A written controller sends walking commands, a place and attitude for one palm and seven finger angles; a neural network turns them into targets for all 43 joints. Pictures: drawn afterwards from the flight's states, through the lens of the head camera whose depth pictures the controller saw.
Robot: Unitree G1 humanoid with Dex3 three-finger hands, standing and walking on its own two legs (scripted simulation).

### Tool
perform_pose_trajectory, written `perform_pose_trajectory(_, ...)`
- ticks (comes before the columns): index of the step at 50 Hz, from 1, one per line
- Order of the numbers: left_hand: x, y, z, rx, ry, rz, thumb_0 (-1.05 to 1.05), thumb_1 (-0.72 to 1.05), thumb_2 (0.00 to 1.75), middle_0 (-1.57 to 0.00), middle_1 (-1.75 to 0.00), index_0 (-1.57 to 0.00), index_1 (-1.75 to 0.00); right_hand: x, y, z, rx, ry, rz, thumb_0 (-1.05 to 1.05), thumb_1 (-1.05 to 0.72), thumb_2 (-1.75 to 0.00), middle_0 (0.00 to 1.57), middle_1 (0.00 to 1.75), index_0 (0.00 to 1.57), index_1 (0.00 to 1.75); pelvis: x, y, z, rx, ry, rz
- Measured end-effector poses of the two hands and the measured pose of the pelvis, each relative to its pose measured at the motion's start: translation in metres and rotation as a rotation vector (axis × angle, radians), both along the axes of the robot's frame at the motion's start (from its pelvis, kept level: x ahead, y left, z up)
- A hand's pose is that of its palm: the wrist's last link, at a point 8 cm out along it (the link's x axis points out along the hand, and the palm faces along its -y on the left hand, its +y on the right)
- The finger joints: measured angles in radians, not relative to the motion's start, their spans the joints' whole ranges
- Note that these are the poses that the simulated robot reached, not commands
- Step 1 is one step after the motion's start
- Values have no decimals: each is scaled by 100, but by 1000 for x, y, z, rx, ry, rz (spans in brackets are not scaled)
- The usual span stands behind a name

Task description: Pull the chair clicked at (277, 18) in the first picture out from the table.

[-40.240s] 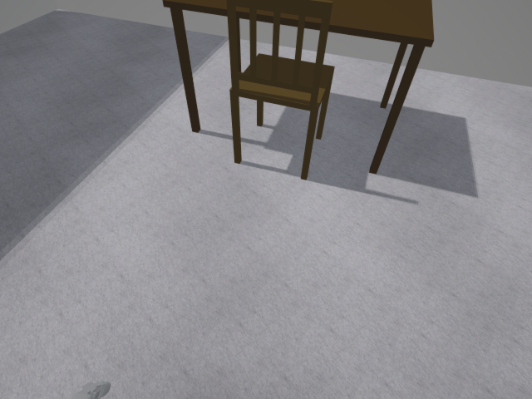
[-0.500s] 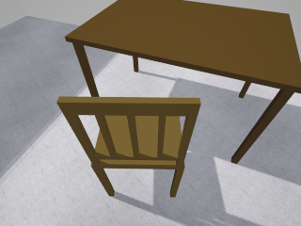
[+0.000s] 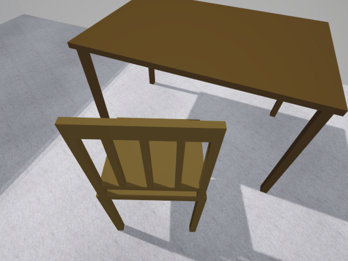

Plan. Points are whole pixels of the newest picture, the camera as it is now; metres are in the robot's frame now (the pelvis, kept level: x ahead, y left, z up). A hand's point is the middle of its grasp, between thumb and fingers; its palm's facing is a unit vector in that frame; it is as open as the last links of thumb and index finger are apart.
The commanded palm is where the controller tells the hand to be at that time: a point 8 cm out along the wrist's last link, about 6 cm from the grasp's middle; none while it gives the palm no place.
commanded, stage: look again from close up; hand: left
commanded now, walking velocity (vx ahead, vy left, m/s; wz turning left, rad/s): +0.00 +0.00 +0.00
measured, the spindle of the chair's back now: (147, 164) +0.40 +0.11 -0.09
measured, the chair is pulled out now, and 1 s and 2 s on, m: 0.29 0.29 0.29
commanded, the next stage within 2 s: shuffle to correct the standing spot in 0.28 s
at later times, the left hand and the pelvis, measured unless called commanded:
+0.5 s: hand out of the picture +0.00 +0.17 -0.17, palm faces +0.00 -0.98 -0.20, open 7.4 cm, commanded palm none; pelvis +0.00 -0.01 +0.00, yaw +0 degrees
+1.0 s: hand out of the picture +0.00 +0.18 -0.17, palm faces -0.01 -0.97 -0.25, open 7.4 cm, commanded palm none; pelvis -0.02 -0.01 -0.01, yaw +0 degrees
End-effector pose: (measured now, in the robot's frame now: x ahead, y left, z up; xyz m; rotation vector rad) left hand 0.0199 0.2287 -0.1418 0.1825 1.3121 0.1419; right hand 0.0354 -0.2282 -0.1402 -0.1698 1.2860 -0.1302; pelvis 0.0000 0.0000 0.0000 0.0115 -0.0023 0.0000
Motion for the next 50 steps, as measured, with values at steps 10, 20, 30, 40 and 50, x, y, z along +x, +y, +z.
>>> perform_pose_trajectory(10, -6, -6, 0, -7, 23, 1, 0, 91, 90, -20, -30, -20, -30, -10, -4, 1, 0, 39, -12, 0, -91, -90, 20, 30, 20, 30, 1, -5, 2, 0, -2, -2)
perform_pose_trajectory(20, -19, -12, -1, -16, 56, 9, 0, 91, 90, -20, -30, -20, -30, -23, -5, 1, 4, 77, -23, 0, -91, -90, 20, 30, 20, 30, -1, -8, 3, -1, -4, -3)
perform_pose_trajectory(30, -25, -9, -2, 6, 48, 8, 0, 91, 90, -20, -30, -20, -30, -27, -9, -1, -1, 55, -42, 1, -91, -90, 20, 30, 20, 30, -18, -10, 0, -1, -2, -8)
perform_pose_trajectory(40, -21, 7, 8, 49, -44, -17, 0, 91, 90, -20, -30, -20, -30, -25, -3, -10, 31, -59, -10, 0, -91, -90, 19, 30, 20, 30, -33, -2, -6, -6, -23, 3)
perform_pose_trajectory(50, -28, 3, 8, 42, 10, -7, 0, 91, 90, -20, -30, -20, -30, -46, -2, -14, 50, 38, -13, 0, -92, -90, 20, 30, 20, 30, -21, -5, -5, 11, 1, -6)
